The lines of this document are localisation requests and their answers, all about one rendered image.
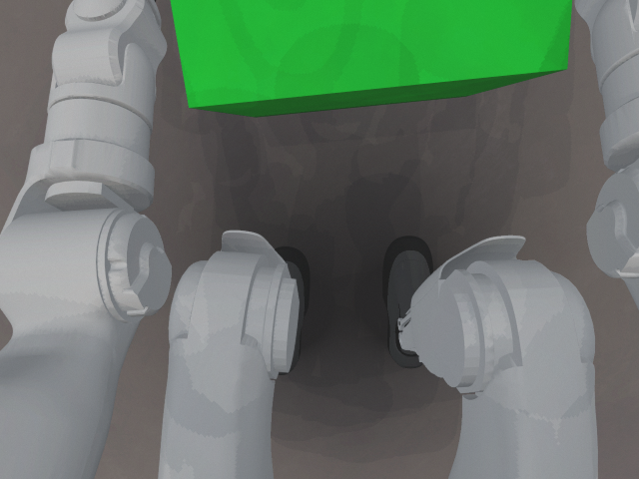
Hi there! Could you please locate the right robot upper arm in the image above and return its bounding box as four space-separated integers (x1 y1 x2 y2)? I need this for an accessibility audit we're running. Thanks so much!
586 162 639 310

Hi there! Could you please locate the left robot upper arm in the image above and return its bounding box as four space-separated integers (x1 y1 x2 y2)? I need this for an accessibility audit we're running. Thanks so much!
0 208 172 479

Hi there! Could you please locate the right robot shin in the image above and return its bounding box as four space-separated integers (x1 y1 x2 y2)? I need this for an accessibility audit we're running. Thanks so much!
397 236 595 378

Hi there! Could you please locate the right robot forearm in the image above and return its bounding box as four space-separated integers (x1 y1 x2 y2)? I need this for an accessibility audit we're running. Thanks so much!
574 0 639 172

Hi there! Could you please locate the left robot forearm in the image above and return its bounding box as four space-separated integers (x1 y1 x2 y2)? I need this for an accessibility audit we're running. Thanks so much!
0 0 167 310

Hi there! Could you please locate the robot shin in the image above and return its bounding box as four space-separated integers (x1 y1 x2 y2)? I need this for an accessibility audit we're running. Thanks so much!
397 236 595 378
169 231 291 346

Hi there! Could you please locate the carton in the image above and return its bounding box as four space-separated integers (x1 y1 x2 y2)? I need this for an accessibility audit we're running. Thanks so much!
171 0 572 117

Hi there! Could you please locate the left robot shin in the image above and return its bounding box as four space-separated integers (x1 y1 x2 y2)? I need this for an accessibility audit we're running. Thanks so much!
169 231 291 346

